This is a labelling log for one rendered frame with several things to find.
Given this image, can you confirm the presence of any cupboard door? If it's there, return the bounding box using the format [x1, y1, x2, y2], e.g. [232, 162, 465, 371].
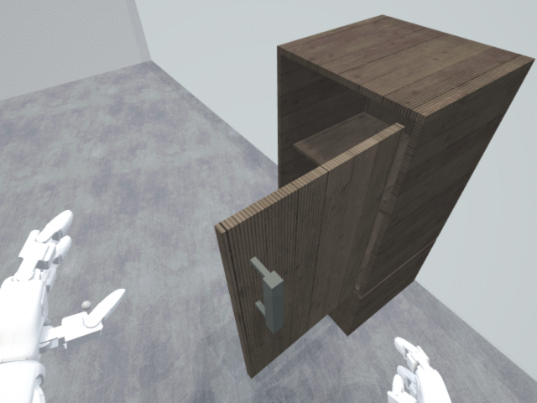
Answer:
[214, 123, 405, 379]

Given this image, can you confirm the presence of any robot left hand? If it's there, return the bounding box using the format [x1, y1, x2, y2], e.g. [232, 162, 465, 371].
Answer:
[0, 210, 126, 364]

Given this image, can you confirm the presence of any robot right hand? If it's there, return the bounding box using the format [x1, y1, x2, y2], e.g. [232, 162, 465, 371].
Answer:
[388, 337, 451, 403]

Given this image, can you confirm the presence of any handle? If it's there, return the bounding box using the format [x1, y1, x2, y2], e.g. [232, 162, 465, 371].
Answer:
[250, 257, 284, 334]

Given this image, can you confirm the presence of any left robot forearm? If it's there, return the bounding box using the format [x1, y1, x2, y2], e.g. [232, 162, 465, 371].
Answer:
[0, 360, 46, 403]

